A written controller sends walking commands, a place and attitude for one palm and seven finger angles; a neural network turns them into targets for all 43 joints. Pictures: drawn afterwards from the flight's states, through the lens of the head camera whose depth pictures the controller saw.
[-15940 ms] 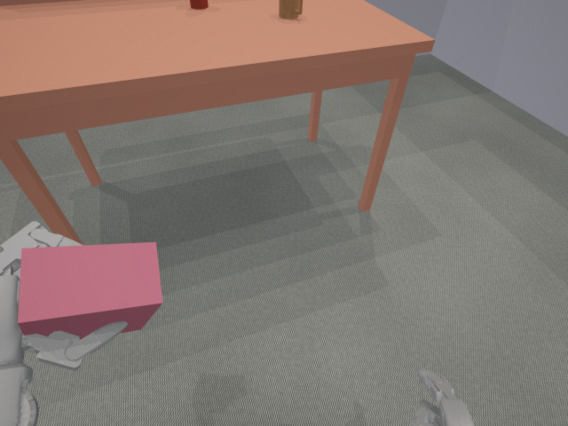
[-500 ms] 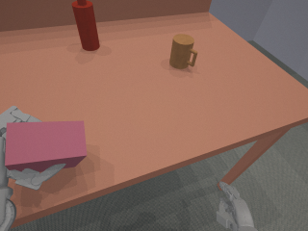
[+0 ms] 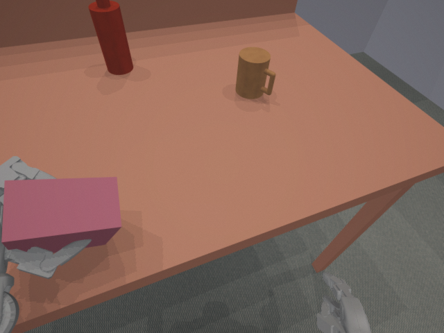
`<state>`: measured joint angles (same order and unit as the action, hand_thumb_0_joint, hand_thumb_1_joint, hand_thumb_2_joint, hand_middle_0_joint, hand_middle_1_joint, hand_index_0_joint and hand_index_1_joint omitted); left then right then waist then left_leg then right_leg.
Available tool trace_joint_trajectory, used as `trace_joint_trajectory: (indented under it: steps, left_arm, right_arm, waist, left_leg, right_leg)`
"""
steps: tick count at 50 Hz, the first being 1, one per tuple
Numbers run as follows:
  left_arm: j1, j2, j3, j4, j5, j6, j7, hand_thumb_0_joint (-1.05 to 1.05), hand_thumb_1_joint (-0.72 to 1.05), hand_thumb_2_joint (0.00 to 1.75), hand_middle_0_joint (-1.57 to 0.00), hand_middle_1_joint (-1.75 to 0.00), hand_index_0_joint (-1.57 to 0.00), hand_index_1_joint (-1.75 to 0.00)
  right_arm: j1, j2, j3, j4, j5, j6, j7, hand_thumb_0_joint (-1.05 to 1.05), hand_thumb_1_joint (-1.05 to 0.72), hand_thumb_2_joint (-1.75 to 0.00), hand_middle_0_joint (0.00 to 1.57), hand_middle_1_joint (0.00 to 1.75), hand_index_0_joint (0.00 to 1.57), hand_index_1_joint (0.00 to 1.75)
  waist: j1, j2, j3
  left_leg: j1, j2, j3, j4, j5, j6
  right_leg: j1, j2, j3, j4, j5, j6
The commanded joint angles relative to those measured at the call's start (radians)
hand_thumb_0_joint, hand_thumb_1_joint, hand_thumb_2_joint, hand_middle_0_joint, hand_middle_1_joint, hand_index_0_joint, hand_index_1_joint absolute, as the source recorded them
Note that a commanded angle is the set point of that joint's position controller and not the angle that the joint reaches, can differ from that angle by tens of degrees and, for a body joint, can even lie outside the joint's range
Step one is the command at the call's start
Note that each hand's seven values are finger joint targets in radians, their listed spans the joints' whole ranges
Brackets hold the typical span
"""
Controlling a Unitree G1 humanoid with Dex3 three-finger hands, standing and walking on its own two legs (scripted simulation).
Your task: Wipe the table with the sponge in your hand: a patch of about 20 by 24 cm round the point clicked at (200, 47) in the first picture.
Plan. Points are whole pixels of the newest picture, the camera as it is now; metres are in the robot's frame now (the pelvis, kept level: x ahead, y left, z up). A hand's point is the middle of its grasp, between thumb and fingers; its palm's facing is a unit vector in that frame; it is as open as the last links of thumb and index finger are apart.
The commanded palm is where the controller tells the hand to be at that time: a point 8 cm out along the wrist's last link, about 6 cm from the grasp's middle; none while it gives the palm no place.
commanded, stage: shuffle to correct the standing spot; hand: left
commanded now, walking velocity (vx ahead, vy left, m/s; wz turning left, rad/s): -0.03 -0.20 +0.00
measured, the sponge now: (80, 217) +0.23 +0.22 +0.14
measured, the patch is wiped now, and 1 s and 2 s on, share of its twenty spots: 0.00 0.00 0.00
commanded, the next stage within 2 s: none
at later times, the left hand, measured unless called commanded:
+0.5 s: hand (94, 219) +0.22 +0.19 +0.16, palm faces +0.36 -0.86 -0.37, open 10.1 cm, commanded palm +0.16 +0.23 +0.17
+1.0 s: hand (95, 228) +0.21 +0.19 +0.16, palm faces +0.34 -0.86 -0.38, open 10.1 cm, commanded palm +0.15 +0.23 +0.17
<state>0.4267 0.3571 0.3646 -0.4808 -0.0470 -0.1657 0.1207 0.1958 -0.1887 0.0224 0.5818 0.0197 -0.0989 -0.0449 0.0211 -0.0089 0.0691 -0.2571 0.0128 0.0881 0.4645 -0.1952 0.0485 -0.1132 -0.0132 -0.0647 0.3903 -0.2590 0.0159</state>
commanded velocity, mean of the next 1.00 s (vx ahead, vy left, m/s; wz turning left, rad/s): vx -0.05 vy -0.19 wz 0.00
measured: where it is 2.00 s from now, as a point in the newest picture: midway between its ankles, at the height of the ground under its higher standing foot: outside the picture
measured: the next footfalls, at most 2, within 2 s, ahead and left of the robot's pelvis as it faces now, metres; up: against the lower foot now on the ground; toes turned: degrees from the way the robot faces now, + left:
none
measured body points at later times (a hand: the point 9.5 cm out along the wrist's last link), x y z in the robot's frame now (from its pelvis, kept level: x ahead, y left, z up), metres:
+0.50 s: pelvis +0.00 -0.05 -0.01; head +0.04 -0.04 +0.44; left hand +0.20 +0.24 +0.18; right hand +0.18 -0.29 -0.08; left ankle +0.04 +0.08 -0.74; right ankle -0.03 -0.13 -0.74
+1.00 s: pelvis +0.00 -0.06 -0.01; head +0.03 -0.04 +0.44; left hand +0.19 +0.23 +0.18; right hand +0.17 -0.28 -0.09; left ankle +0.04 +0.08 -0.74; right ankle -0.03 -0.13 -0.74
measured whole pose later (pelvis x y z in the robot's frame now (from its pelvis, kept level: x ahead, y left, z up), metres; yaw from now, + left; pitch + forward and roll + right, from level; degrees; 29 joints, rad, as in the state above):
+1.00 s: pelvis +0.00 -0.06 -0.01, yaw +0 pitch -1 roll -2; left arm 0.49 0.39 0.38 -0.59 -0.11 -0.12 0.10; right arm 0.20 -0.19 0.00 0.55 0.02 -0.05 -0.04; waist 0.00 0.00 0.08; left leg -0.35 0.10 0.03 0.61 -0.25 -0.03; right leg -0.18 0.07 -0.11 0.51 -0.32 -0.07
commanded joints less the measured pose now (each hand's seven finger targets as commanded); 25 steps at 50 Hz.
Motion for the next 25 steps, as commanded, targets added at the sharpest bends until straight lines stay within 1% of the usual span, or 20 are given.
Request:
trace_joint_trajectory:
  steps: [1, 2, 3, 4, 5, 7, 8, 9, 10, 12, 13, 14, 15, 18, 19, 20, 22, 23, 24, 25]
  left_arm:
    - [-0.078, 0.153, 0.081, -0.212, -0.002, -0.046, 0.008, 0.00, 0.10, 1.30, -1.20, -1.60, -1.20, -1.60]
    - [-0.071, 0.158, 0.086, -0.218, -0.005, -0.044, 0.008, 0.00, 0.10, 1.30, -1.20, -1.60, -1.20, -1.60]
    - [-0.063, 0.178, 0.108, -0.214, 0.000, -0.038, 0.006, 0.00, 0.10, 1.30, -1.20, -1.60, -1.20, -1.60]
    - [-0.052, 0.123, 0.062, -0.202, -0.009, -0.038, 0.001, 0.00, 0.10, 1.30, -1.20, -1.60, -1.20, -1.60]
    - [-0.071, 0.151, 0.076, -0.232, -0.009, -0.037, 0.002, 0.00, 0.10, 1.30, -1.20, -1.60, -1.20, -1.60]
    - [-0.064, 0.159, 0.085, -0.235, -0.011, -0.035, 0.003, 0.00, 0.10, 1.30, -1.20, -1.60, -1.20, -1.60]
    - [-0.040, 0.190, 0.124, -0.229, -0.006, -0.030, 0.002, 0.00, 0.10, 1.30, -1.20, -1.60, -1.20, -1.60]
    - [-0.032, 0.123, 0.065, -0.212, -0.018, -0.029, -0.006, 0.00, 0.10, 1.30, -1.20, -1.60, -1.20, -1.60]
    - [-0.054, 0.163, 0.092, -0.254, -0.018, -0.031, -0.003, 0.00, 0.10, 1.30, -1.20, -1.60, -1.20, -1.60]
    - [-0.037, 0.174, 0.105, -0.256, -0.022, -0.029, -0.004, 0.00, 0.10, 1.30, -1.20, -1.60, -1.20, -1.60]
    - [-0.025, 0.193, 0.127, -0.247, -0.019, -0.023, -0.006, 0.00, 0.10, 1.30, -1.20, -1.60, -1.20, -1.60]
    - [-0.012, 0.139, 0.081, -0.233, -0.029, -0.022, -0.012, 0.00, 0.10, 1.30, -1.20, -1.60, -1.20, -1.60]
    - [-0.033, 0.171, 0.103, -0.257, -0.030, -0.022, -0.010, 0.00, 0.10, 1.30, -1.20, -1.60, -1.20, -1.60]
    - [-0.007, 0.200, 0.136, -0.243, -0.030, -0.018, -0.010, 0.00, 0.10, 1.30, -1.20, -1.60, -1.20, -1.60]
    - [0.008, 0.150, 0.093, -0.224, -0.039, -0.016, -0.015, 0.00, 0.10, 1.30, -1.20, -1.60, -1.20, -1.60]
    - [-0.019, 0.182, 0.112, -0.254, -0.041, -0.017, -0.013, 0.00, 0.10, 1.30, -1.20, -1.60, -1.20, -1.60]
    - [-0.021, 0.184, 0.117, -0.265, -0.045, -0.019, -0.012, 0.00, 0.10, 1.30, -1.20, -1.60, -1.20, -1.60]
    - [-0.004, 0.191, 0.121, -0.266, -0.046, -0.017, -0.008, 0.00, 0.10, 1.30, -1.20, -1.60, -1.20, -1.60]
    - [-0.001, 0.160, 0.096, -0.262, -0.049, -0.020, -0.011, 0.00, 0.10, 1.30, -1.20, -1.60, -1.20, -1.60]
    - [-0.008, 0.192, 0.120, -0.271, -0.048, -0.019, -0.010, 0.00, 0.10, 1.30, -1.20, -1.60, -1.20, -1.60]
  right_arm:
    - [-0.085, -0.132, -0.064, -0.164, 0.005, -0.053, -0.002, 0.00, -0.90, -0.90, 0.20, 0.30, 0.20, 0.30]
    - [-0.087, -0.129, -0.068, -0.171, 0.007, -0.053, 0.000, 0.00, -0.90, -0.90, 0.20, 0.30, 0.20, 0.30]
    - [-0.102, -0.129, -0.062, -0.165, 0.007, -0.055, 0.005, 0.00, -0.90, -0.90, 0.20, 0.30, 0.20, 0.30]
    - [-0.084, -0.121, -0.063, -0.170, 0.008, -0.049, 0.004, 0.00, -0.90, -0.90, 0.20, 0.30, 0.20, 0.30]
    - [-0.088, -0.128, -0.069, -0.178, 0.009, -0.050, 0.005, 0.00, -0.90, -0.90, 0.20, 0.30, 0.20, 0.30]
    - [-0.087, -0.127, -0.072, -0.182, 0.009, -0.045, 0.007, 0.00, -0.90, -0.90, 0.20, 0.30, 0.20, 0.30]
    - [-0.100, -0.126, -0.068, -0.176, 0.007, -0.045, 0.010, 0.00, -0.90, -0.90, 0.20, 0.30, 0.20, 0.30]
    - [-0.083, -0.116, -0.066, -0.182, 0.009, -0.037, 0.009, 0.00, -0.90, -0.90, 0.20, 0.30, 0.20, 0.30]
    - [-0.088, -0.127, -0.076, -0.188, 0.011, -0.039, 0.007, 0.00, -0.90, -0.90, 0.20, 0.30, 0.20, 0.30]
    - [-0.085, -0.127, -0.079, -0.191, 0.008, -0.034, 0.004, 0.00, -0.90, -0.90, 0.20, 0.30, 0.20, 0.30]
    - [-0.093, -0.129, -0.074, -0.182, 0.007, -0.035, 0.007, 0.00, -0.90, -0.90, 0.20, 0.30, 0.20, 0.30]
    - [-0.080, -0.119, -0.073, -0.186, 0.009, -0.027, 0.005, 0.00, -0.90, -0.90, 0.20, 0.30, 0.20, 0.30]
    - [-0.086, -0.129, -0.080, -0.193, 0.009, -0.028, 0.003, 0.00, -0.90, -0.90, 0.20, 0.30, 0.20, 0.30]
    - [-0.089, -0.129, -0.080, -0.184, 0.006, -0.023, 0.002, 0.00, -0.90, -0.90, 0.20, 0.30, 0.20, 0.30]
    - [-0.076, -0.118, -0.078, -0.186, 0.008, -0.016, 0.001, 0.00, -0.90, -0.90, 0.20, 0.30, 0.20, 0.30]
    - [-0.084, -0.128, -0.085, -0.191, 0.007, -0.017, -0.001, 0.00, -0.90, -0.90, 0.20, 0.30, 0.20, 0.30]
    - [-0.077, -0.129, -0.090, -0.187, 0.008, -0.015, -0.003, 0.00, -0.90, -0.90, 0.20, 0.30, 0.20, 0.30]
    - [-0.090, -0.128, -0.085, -0.182, 0.010, -0.018, -0.003, 0.00, -0.90, -0.90, 0.20, 0.30, 0.20, 0.30]
    - [-0.077, -0.124, -0.082, -0.180, 0.007, -0.013, -0.003, 0.00, -0.90, -0.90, 0.20, 0.30, 0.20, 0.30]
    - [-0.087, -0.128, -0.087, -0.187, 0.006, -0.014, -0.006, 0.00, -0.90, -0.90, 0.20, 0.30, 0.20, 0.30]
  waist:
    - [-0.012, 0.089, -0.151]
    - [-0.010, 0.091, -0.160]
    - [-0.007, 0.083, -0.158]
    - [-0.016, 0.094, -0.148]
    - [-0.014, 0.118, -0.152]
    - [-0.011, 0.111, -0.154]
    - [-0.005, 0.081, -0.159]
    - [-0.018, 0.076, -0.140]
    - [-0.015, 0.096, -0.154]
    - [-0.012, 0.086, -0.166]
    - [-0.010, 0.073, -0.165]
    - [-0.019, 0.086, -0.151]
    - [-0.016, 0.094, -0.150]
    - [-0.014, 0.030, -0.152]
    - [-0.022, 0.017, -0.143]
    - [-0.020, 0.018, -0.143]
    - [-0.023, -0.005, -0.167]
    - [-0.026, 0.027, -0.166]
    - [-0.029, 0.044, -0.157]
    - [-0.024, 0.043, -0.136]
  left_leg:
    - [0.129, 0.118, -0.153, -0.117, 0.106, -0.021]
    - [0.143, 0.127, -0.151, -0.104, 0.143, -0.020]
    - [0.136, 0.121, -0.126, -0.109, 0.091, -0.026]
    - [0.132, 0.125, -0.141, -0.105, 0.098, -0.019]
    - [0.142, 0.134, -0.147, -0.104, 0.122, -0.021]
    - [0.137, 0.144, -0.149, -0.090, 0.127, -0.016]
    - [0.132, 0.136, -0.114, -0.079, 0.081, -0.021]
    - [0.113, 0.131, -0.131, -0.071, 0.071, -0.015]
    - [0.124, 0.136, -0.131, -0.062, 0.111, -0.018]
    - [0.136, 0.143, -0.127, -0.029, 0.194, -0.012]
    - [0.129, 0.136, -0.103, -0.028, 0.147, -0.021]
    - [0.114, 0.134, -0.111, -0.017, 0.141, -0.014]
    - [0.109, 0.140, -0.120, -0.016, 0.160, -0.016]
    - [0.094, 0.125, -0.081, 0.037, 0.106, -0.023]
    - [0.079, 0.113, -0.079, 0.066, 0.090, -0.018]
    - [0.071, 0.108, -0.079, 0.089, 0.103, -0.022]
    - [0.086, 0.096, -0.077, 0.127, 0.132, -0.022]
    - [0.102, 0.094, -0.076, 0.123, 0.120, -0.021]
    - [0.090, 0.100, -0.080, 0.118, 0.126, -0.015]
    - [0.074, 0.110, -0.086, 0.113, 0.126, -0.014]
  right_leg:
    - [-0.030, -0.003, 0.025, -0.034, 0.133, -0.021]
    - [-0.029, -0.010, 0.028, -0.035, 0.144, -0.021]
    - [-0.037, 0.000, 0.031, -0.037, 0.119, -0.018]
    - [-0.035, -0.004, 0.022, -0.040, 0.131, -0.021]
    - [-0.036, -0.007, 0.028, -0.035, 0.135, -0.022]
    - [-0.034, -0.009, 0.029, -0.042, 0.132, -0.021]
    - [-0.040, -0.002, 0.035, -0.053, 0.123, -0.019]
    - [-0.035, -0.009, 0.031, -0.059, 0.139, -0.024]
    - [-0.033, -0.016, 0.041, -0.044, 0.166, -0.028]
    - [-0.037, -0.021, 0.041, -0.039, 0.205, -0.026]
    - [-0.047, -0.014, 0.048, -0.044, 0.186, -0.023]
    - [-0.044, -0.021, 0.044, -0.042, 0.198, -0.030]
    - [-0.043, -0.025, 0.052, -0.033, 0.210, -0.033]
    - [-0.060, -0.036, 0.078, -0.052, 0.223, -0.034]
    - [-0.065, -0.054, 0.081, -0.049, 0.237, -0.048]
    - [-0.070, -0.069, 0.101, -0.039, 0.272, -0.055]
    - [-0.084, -0.088, 0.119, -0.016, 0.321, -0.070]
    - [-0.110, -0.085, 0.130, -0.014, 0.305, -0.070]
    - [-0.109, -0.082, 0.109, -0.003, 0.287, -0.069]
    - [-0.117, -0.077, 0.110, 0.001, 0.283, -0.058]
